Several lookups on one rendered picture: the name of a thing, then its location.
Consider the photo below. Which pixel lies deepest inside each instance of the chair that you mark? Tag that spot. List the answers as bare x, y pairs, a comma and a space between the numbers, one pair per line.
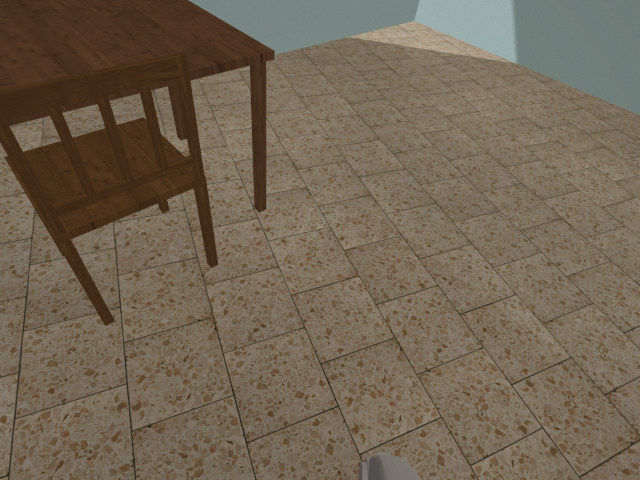
82, 183

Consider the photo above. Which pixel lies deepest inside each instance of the right robot thigh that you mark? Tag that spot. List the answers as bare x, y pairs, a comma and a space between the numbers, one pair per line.
386, 467

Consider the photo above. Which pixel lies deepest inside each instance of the table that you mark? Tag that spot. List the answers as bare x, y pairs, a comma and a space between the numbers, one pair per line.
47, 39

